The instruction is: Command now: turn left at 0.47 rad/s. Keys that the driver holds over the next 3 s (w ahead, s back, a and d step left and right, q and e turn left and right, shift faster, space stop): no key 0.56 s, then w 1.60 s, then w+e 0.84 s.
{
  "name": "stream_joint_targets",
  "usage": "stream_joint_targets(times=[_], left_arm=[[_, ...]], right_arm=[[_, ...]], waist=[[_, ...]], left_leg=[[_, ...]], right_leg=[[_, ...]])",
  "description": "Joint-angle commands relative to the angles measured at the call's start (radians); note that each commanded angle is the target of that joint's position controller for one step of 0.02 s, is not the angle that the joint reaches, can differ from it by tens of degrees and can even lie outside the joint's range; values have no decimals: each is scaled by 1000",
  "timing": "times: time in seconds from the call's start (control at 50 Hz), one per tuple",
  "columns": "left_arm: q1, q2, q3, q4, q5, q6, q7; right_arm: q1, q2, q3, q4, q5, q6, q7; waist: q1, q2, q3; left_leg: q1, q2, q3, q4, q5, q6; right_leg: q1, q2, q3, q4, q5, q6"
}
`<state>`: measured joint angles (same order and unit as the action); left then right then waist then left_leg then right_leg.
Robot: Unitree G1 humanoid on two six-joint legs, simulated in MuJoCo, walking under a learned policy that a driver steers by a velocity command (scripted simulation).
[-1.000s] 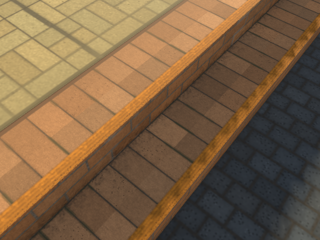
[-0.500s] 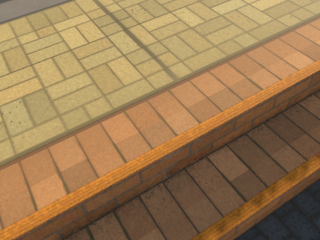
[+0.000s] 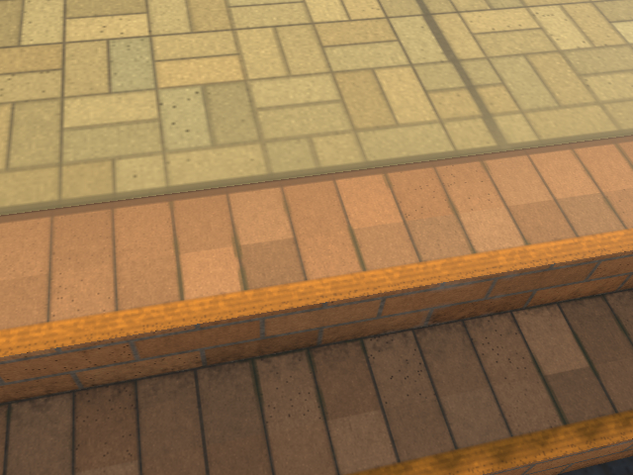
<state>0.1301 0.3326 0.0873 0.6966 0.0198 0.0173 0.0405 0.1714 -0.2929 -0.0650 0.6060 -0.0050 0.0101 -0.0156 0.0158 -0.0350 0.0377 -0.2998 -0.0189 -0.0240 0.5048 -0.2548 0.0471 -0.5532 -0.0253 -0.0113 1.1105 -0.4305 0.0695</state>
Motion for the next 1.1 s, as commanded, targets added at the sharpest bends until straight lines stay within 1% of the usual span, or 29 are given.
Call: stream_joint_targets(times=[0.02, 0.12, 0.18, 0.24, 0.28, 0.3, 0.32, 0.34, 0.36, 0.4, 0.44, 0.56, 0.58, 0.6, 0.7, 0.8, 0.82, 0.84, 0.86, 0.9, 0.92, 0.94, 0.96, 0.98, 1.0, 1.02, 1.04, 1.06, 1.1], left_arm=[[-1, 67, 17, -64, -2, -14, 4], [-35, 17, -5, -75, -10, -8, 4], [-35, 24, -5, -79, -17, -8, -2], [-20, 21, -6, -78, -24, -15, -7], [22, -1, -15, -59, -10, -28, -15], [40, 24, -14, -60, 5, -34, -14], [50, 92, -1, -63, 12, -33, -11], [12, 57, -6, -47, -1, -35, -20], [-22, 1, -20, -68, -2, -42, -28], [-15, 2, -24, -65, 3, -55, -30], [8, -5, -29, -57, 1, -68, -28], [28, -13, -37, -56, -4, -68, -20], [37, -25, -41, -50, -1, -67, -20], [38, -28, -49, -33, 18, -49, -27], [37, 5, -36, -6, 8, -41, -30], [56, 21, -27, 20, 0, -40, -27], [67, 10, -26, 13, -46, -57, -12], [68, 19, -27, 21, -52, -70, -7], [67, 30, -23, 23, -47, -77, -7], [37, 20, -23, 7, -38, -82, -11], [13, 1, -30, -6, -33, -86, -12], [-16, -9, -35, -19, -27, -93, -12], [-34, -20, -40, -24, -31, -99, -12], [-8, -13, -35, -17, -61, -95, -18], [9, -8, -33, -15, -76, -90, -25], [-10, -18, -37, -26, -72, -93, -31], [-43, -30, -40, -39, -58, -99, -32], [-53, -46, -43, -41, -42, -102, -37], [-32, -72, -54, -41, -27, -104, -51]], right_arm=[[-78, -132, -30, -80, 1, -19, -16], [-47, -124, -21, -56, -11, -15, -24], [-42, -124, -18, -46, -16, -15, -12], [-48, -101, -7, -32, -12, -20, -3], [-47, -69, 7, -19, -4, -24, -3], [-17, -50, 15, -10, -12, -33, -2], [18, -44, 16, -9, -30, -47, 7], [11, -35, 16, -7, -30, -50, 6], [-41, -61, 12, -1, -31, -48, 4], [-75, -50, 9, -1, -18, -32, -3], [-54, -35, 10, 7, -18, -25, -5], [-25, -13, 8, 46, -14, -35, -3], [-10, 1, 11, 59, -16, -34, -4], [17, 8, 20, 82, -43, -27, 10], [20, -7, 15, 119, -34, -31, 12], [28, 8, 19, 131, -40, -54, 13], [15, -1, 14, 125, 30, -81, 2], [10, 4, 20, 120, 37, -101, 1], [24, 0, 19, 126, 28, -114, 4], [75, -18, 13, 150, 15, -124, 15], [131, -44, 1, 168, 15, -126, 23], [249, -98, -21, 195, 15, -123, 29], [375, -142, -36, 219, 13, -119, 31], [383, -125, -29, 231, 5, -122, 33], [344, -104, -23, 228, 5, -121, 31], [297, -78, -17, 219, 10, -113, 25], [261, -59, -10, 214, 12, -104, 20], [246, -32, -1, 218, 6, -92, 15], [217, -34, 0, 209, 7, -76, 2]], waist=[[17, 148, -178], [-17, 184, -157], [-36, 206, -126], [-36, 209, -101], [0, 163, -105], [-8, 117, -134], [-52, -12, -157], [-70, -112, -154], [-41, -73, -117], [-24, -64, -81], [-25, -41, -63], [-16, 23, -64], [-17, 28, -87], [-30, 50, -62], [-20, -13, -28], [-12, -56, 41], [8, -68, 27], [1, -72, 33], [-4, -63, 26], [-17, 8, -23], [-38, 88, -76], [-92, 196, -128], [-153, 310, -120], [-128, 230, -62], [-97, 132, -4], [-78, 81, 24], [-68, 56, 43], [-63, 81, 27], [-41, 105, 12]], left_leg=[[153, 234, -201, -128, 569, 176], [137, 217, -210, -134, 408, 163], [86, 218, -251, -143, 260, 176], [84, 213, -303, -132, 210, 174], [48, 174, -294, -112, 200, 121], [-3, 146, -275, -95, 130, 71], [-59, 75, -197, -39, 28, 26], [10, 21, -113, -53, -40, -24], [38, 20, -115, -45, -10, -42], [37, 21, -121, -36, 29, -29], [40, 27, -133, -47, 45, -21], [44, 30, -138, -48, 85, -33], [61, 23, -129, -55, 46, -36], [84, 29, -129, -90, 76, -48], [63, -5, -79, -43, 14, -40], [-19, -23, -16, 26, -78, -19], [-62, -20, -13, 63, -94, -17], [-87, -7, -15, 64, -69, -11], [-86, 0, -15, 56, -29, -7], [20, 2, -35, 24, 183, 6], [136, 14, -86, 3, 348, 31], [321, 83, -224, -50, 461, 99], [494, 250, -475, -170, 557, 228], [502, 364, -589, -203, 504, 319], [482, 372, -533, -198, 390, 313], [450, 349, -459, -217, 333, 266], [422, 316, -404, -252, 304, 220], [398, 280, -357, -270, 317, 190], [310, 232, -250, -296, 396, 166]], right_leg=[[-56, 8, 48, 71, 95, 24], [44, -2, 48, -194, 104, 23], [137, 2, 37, -325, 45, 7], [205, 8, 33, -495, 48, -14], [352, 5, 33, -743, 272, -44], [464, -58, 89, -753, 400, -65], [526, -142, 147, -680, 589, -113], [399, -145, 166, -697, 431, -171], [348, -111, 151, -724, 298, -158], [314, -71, 114, -723, 220, -112], [301, -61, 102, -715, 201, -100], [322, -47, 91, -692, 234, -107], [328, -41, 87, -705, 173, -109], [312, -66, 122, -743, 151, -105], [344, -47, 133, -787, 9, -127], [371, -109, 224, -832, -83, -200], [412, -120, 238, -826, -42, -221], [443, -148, 266, -817, 47, -238], [466, -152, 259, -790, 167, -246], [458, -77, 147, -662, 436, -217], [407, -5, 51, -525, 554, -176], [236, 54, -12, -310, 526, -118], [-44, 107, -21, -59, 57, -75], [-207, 74, 46, 163, -210, -75], [-305, 21, 85, 264, -188, -97], [-355, -14, 82, 264, -116, -112], [-373, -45, 69, 221, -42, -112], [-351, -50, 40, 220, 21, -100], [-276, -51, 0, 135, 112, -72]])
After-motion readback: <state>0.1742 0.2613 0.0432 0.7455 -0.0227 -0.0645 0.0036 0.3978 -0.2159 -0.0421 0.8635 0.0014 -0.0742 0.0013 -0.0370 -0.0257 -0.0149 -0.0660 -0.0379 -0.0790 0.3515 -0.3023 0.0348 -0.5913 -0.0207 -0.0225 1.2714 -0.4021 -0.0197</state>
